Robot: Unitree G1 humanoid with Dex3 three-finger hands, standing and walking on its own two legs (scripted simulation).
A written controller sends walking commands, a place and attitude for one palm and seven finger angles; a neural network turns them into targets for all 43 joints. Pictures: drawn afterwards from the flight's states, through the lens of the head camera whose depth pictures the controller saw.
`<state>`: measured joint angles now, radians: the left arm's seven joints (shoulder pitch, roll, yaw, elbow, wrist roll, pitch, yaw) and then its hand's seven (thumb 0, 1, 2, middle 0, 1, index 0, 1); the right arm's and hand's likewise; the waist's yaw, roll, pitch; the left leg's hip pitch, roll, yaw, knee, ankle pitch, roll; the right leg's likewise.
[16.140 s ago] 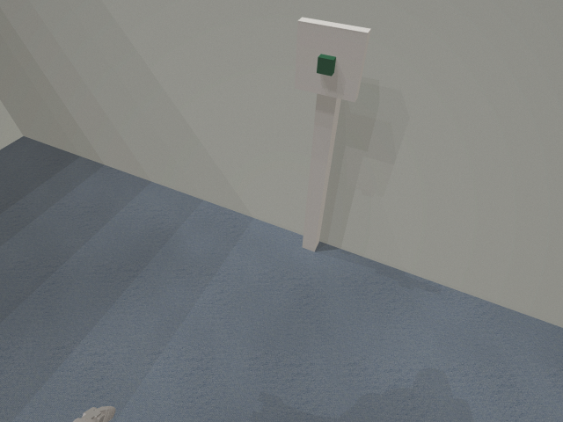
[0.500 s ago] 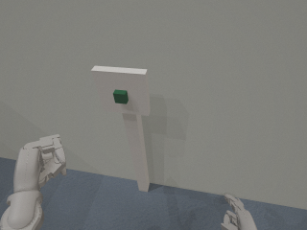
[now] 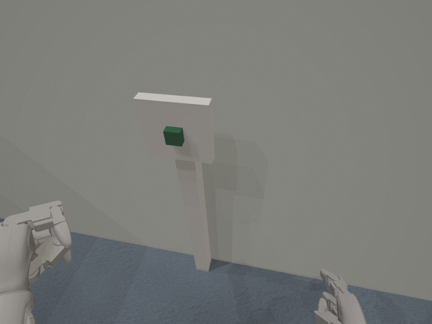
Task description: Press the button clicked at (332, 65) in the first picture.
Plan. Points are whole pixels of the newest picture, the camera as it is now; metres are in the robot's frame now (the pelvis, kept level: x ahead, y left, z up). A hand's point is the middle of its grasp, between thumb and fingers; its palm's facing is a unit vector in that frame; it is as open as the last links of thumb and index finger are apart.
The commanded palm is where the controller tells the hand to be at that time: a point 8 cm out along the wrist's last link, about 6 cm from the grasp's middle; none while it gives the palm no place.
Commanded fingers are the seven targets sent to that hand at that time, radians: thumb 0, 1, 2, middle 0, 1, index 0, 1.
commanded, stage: draw the hand back to the body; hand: left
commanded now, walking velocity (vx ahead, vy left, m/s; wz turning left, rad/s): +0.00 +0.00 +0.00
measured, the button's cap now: (174, 135) +0.51 +0.18 +0.08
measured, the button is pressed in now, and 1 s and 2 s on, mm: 0 0 0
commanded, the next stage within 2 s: step back with the hand held close in 0.02 s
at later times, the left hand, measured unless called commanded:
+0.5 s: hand (63, 246) +0.17 +0.24 +0.14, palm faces +0.29 -0.82 -0.49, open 3.1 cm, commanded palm +0.11 +0.29 +0.17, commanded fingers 0.00 0.90 0.90 -1.30 -1.50 -1.30 -1.50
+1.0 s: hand (15, 294) +0.10 +0.26 +0.16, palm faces +0.39 -0.81 -0.44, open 3.1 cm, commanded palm +0.03 +0.30 +0.17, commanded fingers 0.00 0.90 0.90 -1.30 -1.50 -1.30 -1.50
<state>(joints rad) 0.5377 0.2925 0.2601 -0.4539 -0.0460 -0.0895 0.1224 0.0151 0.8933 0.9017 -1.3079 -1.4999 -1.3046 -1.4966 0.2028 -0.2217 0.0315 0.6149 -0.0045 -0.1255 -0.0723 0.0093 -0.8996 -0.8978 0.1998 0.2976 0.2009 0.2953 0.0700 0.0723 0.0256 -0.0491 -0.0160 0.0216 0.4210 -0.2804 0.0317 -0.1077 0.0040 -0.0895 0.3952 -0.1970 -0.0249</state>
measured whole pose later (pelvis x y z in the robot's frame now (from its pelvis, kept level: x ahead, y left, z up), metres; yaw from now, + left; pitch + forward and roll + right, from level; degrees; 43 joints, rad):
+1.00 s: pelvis -0.09 +0.02 -0.02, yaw +2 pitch +0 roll -2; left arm 0.60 0.40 0.38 -0.64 0.00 -0.22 0.16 0.01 0.89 0.90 -1.31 -1.50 -1.31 -1.50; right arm 0.24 -0.20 0.01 0.56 -0.02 -0.05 -0.08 0.01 -0.90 -0.90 0.20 0.30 0.20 0.30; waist -0.03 -0.03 0.01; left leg -0.41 -0.02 -0.01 0.64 -0.24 0.06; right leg -0.47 0.02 -0.03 0.78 -0.30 0.01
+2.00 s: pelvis -0.39 -0.02 -0.02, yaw +1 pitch +0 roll -2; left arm 0.53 0.33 0.34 -0.54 -0.01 -0.17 0.17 0.01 0.89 0.90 -1.31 -1.50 -1.31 -1.50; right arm 0.29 -0.24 0.01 0.63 -0.02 -0.09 -0.10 0.01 -0.90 -0.90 0.20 0.30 0.20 0.30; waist -0.01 -0.03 -0.13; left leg -0.28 0.05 0.02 0.61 -0.42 0.04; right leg -0.40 -0.06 -0.12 0.63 -0.36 -0.02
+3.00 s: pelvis -0.47 -0.05 -0.01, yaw +6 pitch +0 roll -1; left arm 0.63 0.36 0.36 -0.60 -0.01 -0.22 0.16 0.01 0.89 0.90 -1.31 -1.50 -1.31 -1.50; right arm 0.27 -0.21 0.00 0.64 -0.02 -0.11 -0.08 0.01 -0.90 -0.90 0.20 0.30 0.20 0.30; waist -0.01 0.00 -0.01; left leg -0.29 0.03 0.05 0.56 -0.30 0.02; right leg -0.31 0.00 -0.11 0.54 -0.22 -0.04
